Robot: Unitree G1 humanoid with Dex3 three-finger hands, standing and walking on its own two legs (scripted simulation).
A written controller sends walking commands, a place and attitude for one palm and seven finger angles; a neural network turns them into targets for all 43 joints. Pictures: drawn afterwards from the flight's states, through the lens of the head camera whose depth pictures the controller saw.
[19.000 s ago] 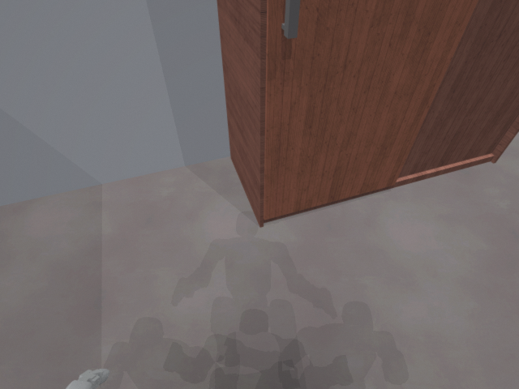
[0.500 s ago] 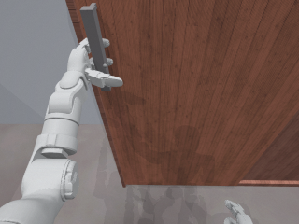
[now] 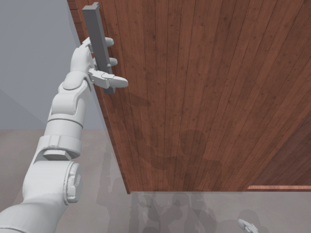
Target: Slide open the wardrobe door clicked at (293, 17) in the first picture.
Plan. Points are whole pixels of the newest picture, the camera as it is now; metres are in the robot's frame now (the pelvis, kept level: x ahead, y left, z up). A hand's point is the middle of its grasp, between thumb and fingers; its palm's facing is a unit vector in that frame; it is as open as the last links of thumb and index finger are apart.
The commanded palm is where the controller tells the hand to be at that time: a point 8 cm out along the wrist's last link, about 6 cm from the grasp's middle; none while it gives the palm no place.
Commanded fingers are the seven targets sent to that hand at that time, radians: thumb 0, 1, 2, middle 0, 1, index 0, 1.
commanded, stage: grip the handle and tug to test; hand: left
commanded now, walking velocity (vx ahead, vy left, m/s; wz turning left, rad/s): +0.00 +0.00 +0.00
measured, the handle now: (103, 52) +0.50 +0.16 +0.24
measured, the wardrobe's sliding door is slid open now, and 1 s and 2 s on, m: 0.00 0.00 0.01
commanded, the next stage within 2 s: tug the door sideways, standing still in 1.40 s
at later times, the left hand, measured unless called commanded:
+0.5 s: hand (108, 66) +0.44 +0.14 +0.23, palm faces +0.05 -1.00 +0.00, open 8.2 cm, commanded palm +0.41 +0.19 +0.23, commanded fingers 0.00 0.76 0.84 -0.44 -1.38 -0.44 -1.38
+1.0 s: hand (108, 66) +0.44 +0.14 +0.23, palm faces +0.06 -1.00 -0.01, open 6.2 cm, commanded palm +0.41 +0.18 +0.23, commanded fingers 0.00 0.90 0.90 -0.45 -1.40 -0.45 -1.40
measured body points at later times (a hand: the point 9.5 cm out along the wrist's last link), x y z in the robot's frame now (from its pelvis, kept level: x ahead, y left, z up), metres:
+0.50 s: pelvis +0.01 +0.00 +0.00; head +0.00 -0.01 +0.45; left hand +0.43 +0.19 +0.24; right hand +0.15 -0.24 -0.10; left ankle -0.01 +0.11 -0.75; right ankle +0.00 -0.12 -0.75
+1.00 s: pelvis +0.01 +0.00 +0.00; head +0.00 -0.02 +0.45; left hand +0.43 +0.19 +0.24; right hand +0.16 -0.24 -0.10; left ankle -0.01 +0.11 -0.75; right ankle +0.00 -0.12 -0.75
